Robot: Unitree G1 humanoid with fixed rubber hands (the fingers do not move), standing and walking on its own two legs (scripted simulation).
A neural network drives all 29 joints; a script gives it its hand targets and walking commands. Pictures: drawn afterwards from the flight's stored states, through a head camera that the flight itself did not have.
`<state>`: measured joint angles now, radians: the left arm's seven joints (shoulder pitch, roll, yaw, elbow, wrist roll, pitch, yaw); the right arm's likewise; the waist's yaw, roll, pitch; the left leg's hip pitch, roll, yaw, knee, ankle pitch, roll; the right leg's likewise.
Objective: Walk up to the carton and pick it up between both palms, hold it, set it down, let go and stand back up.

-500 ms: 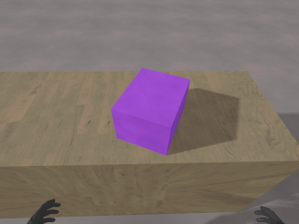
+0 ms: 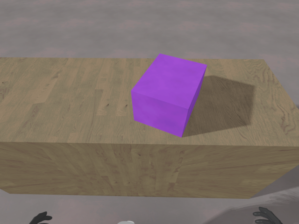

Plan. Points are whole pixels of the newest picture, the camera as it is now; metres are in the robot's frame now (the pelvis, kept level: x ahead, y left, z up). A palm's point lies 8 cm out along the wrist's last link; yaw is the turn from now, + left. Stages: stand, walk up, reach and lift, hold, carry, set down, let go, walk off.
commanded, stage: walk up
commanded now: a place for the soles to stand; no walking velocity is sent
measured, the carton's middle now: (169, 93) +0.60 -0.06 -0.02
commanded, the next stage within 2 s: reach and lift in 0.98 s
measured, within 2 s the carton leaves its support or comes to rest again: neither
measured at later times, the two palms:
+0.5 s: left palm out of the picture +0.09 +0.33 -0.06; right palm out of the picture +0.13 -0.30 -0.07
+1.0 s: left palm out of the picture +0.11 +0.33 -0.06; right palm out of the picture +0.14 -0.30 -0.07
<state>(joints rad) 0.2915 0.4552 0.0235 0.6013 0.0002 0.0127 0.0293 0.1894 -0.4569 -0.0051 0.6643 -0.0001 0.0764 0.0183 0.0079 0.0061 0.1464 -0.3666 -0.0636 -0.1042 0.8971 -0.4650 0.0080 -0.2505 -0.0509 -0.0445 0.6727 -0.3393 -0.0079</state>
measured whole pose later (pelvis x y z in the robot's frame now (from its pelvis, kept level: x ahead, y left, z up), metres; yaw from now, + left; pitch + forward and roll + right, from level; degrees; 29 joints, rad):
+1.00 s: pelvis -0.01 +0.01 +0.00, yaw +1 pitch -4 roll +0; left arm 0.24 0.45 0.02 0.61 0.00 0.03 0.00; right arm 0.18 -0.44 -0.02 0.71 0.00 0.00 0.03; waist 0.01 0.01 0.10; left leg -0.28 -0.04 -0.12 0.64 -0.29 -0.01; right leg -0.25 -0.06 -0.05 0.64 -0.32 0.01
